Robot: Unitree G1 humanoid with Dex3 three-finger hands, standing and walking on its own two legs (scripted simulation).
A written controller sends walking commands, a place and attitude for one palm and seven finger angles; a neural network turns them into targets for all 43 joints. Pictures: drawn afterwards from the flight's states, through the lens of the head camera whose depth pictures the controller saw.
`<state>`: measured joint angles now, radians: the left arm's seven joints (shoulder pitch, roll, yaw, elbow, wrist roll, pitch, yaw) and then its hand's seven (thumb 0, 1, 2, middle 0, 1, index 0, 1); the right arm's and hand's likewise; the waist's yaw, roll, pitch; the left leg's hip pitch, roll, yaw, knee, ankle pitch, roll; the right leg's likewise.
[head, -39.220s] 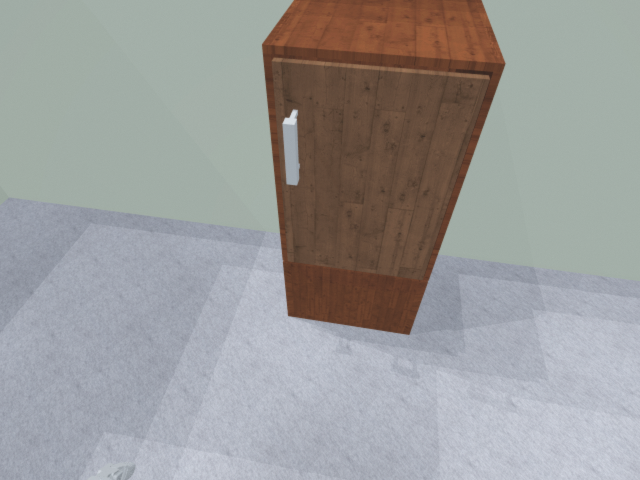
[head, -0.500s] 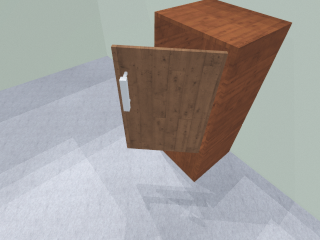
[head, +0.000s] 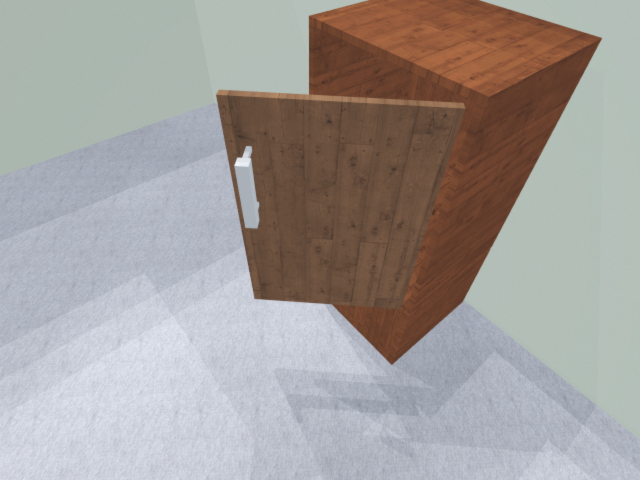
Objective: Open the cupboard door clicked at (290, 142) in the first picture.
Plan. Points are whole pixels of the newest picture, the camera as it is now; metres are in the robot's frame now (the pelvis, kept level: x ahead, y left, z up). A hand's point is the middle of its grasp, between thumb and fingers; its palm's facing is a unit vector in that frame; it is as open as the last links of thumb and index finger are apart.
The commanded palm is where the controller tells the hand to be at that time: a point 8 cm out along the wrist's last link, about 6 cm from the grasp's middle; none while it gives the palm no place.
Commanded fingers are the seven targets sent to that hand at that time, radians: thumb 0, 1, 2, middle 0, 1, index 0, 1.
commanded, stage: come to a stop and stand still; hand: left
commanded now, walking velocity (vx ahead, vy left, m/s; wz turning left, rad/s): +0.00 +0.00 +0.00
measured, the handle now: (250, 187) +0.61 +0.17 +0.00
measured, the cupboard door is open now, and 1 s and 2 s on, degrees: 46 46 46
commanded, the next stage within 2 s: look again from close up in 0.68 s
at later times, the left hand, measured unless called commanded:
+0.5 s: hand out of the picture +0.08 +0.18 -0.17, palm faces +0.00 -0.98 -0.20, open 7.4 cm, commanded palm none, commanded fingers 0.00 0.90 0.90 -0.20 -0.30 -0.20 -0.30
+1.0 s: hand out of the picture +0.04 +0.19 -0.18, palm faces +0.00 -0.98 -0.19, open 7.4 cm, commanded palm none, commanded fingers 0.00 0.90 0.90 -0.20 -0.30 -0.20 -0.30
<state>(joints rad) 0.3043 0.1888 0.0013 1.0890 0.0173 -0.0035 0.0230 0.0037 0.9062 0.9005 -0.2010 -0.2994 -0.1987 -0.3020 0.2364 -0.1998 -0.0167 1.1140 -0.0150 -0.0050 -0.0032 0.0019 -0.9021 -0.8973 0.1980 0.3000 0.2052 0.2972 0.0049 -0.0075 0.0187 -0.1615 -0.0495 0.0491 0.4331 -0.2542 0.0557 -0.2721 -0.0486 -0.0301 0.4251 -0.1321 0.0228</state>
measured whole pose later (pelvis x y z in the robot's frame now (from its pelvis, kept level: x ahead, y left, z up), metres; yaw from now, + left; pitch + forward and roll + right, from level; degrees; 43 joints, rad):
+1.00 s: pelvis +0.03 +0.01 +0.00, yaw -1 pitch -2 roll +0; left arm 0.27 0.18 0.00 1.12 0.01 0.00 0.03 0.00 0.91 0.90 -0.20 -0.30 -0.20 -0.30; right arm 0.25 -0.18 -0.01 1.18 -0.01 -0.02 -0.02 0.00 -0.90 -0.90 0.20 0.30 0.20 0.30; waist 0.00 -0.02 0.03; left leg -0.05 -0.05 0.06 0.36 -0.27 0.06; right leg -0.18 -0.04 -0.02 0.38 -0.16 0.03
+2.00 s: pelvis +0.00 -0.04 -0.09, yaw +4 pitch +14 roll -2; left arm 0.35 0.26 0.34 0.14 -0.39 -0.59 -0.46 0.01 0.42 0.70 -0.23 -0.61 -0.23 -0.61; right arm 0.16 -0.30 -0.04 0.55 0.01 -0.29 -0.05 0.01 -0.90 -0.90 0.20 0.30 0.20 0.30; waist 0.05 -0.03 -0.09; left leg -0.85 0.01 -0.06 1.20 -0.59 -0.01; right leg -0.91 0.00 -0.14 1.12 -0.46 -0.07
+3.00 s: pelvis +0.01 +0.00 -0.06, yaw +2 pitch +12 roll -3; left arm -0.03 0.43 0.43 0.36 -0.36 -0.27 -0.53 -0.01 -0.49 0.30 -0.30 -1.20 -0.30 -1.20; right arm 0.28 -0.27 0.05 0.54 0.03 -0.20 -0.06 0.01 -0.90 -0.90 0.20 0.30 0.21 0.30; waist 0.00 0.02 -0.09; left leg -0.67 -0.02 -0.01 0.98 -0.52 0.05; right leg -0.73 -0.02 -0.08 0.90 -0.37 0.00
